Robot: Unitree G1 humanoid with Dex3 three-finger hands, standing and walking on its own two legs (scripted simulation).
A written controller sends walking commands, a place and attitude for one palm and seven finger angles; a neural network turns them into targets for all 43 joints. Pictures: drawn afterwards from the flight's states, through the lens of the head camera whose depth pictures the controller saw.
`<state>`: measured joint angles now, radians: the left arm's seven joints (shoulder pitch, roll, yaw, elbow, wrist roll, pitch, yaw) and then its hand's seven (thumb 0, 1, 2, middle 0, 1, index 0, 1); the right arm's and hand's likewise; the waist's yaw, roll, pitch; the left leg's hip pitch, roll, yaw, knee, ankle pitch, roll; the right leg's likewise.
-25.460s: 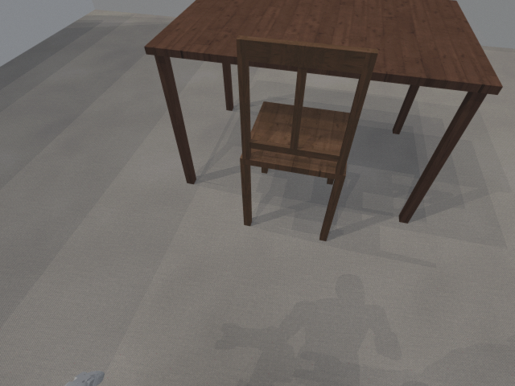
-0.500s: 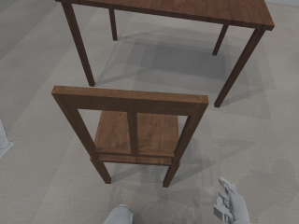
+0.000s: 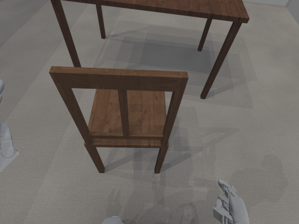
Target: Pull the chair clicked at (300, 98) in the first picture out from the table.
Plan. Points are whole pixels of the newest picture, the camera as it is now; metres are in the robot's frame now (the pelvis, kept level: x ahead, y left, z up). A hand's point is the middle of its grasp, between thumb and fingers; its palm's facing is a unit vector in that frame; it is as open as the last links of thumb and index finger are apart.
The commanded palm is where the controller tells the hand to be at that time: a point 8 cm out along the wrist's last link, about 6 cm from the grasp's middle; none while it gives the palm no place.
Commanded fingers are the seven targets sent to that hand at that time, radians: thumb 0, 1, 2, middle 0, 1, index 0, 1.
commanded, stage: stop stepping back and stand still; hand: left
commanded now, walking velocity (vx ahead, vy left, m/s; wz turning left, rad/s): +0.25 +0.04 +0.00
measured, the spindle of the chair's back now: (124, 114) +0.48 +0.13 -0.09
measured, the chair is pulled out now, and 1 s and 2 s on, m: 0.55 0.55 0.55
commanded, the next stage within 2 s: let the arm hang, fingers relaxed in 0.62 s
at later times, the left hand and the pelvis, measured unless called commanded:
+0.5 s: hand out of the picture +0.14 +0.26 +0.17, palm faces +0.41 -0.76 -0.50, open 7.4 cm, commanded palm +0.09 +0.29 +0.18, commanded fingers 0.00 0.90 0.90 -0.20 -0.30 -0.20 -0.30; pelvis -0.05 -0.01 +0.01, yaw +0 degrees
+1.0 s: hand out of the picture +0.04 +0.16 -0.15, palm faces +0.07 -0.99 -0.15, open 7.1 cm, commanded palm none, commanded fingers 0.00 0.90 0.90 -0.20 -0.30 -0.20 -0.30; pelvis -0.05 +0.00 +0.01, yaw +1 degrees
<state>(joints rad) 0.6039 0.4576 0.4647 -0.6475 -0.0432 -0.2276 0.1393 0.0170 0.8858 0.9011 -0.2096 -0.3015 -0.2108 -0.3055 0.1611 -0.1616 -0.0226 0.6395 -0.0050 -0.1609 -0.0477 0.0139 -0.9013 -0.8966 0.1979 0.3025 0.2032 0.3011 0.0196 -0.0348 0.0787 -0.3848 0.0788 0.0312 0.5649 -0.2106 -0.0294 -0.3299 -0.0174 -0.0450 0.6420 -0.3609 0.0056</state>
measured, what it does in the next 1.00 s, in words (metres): steps on the spot: right foot, then left foot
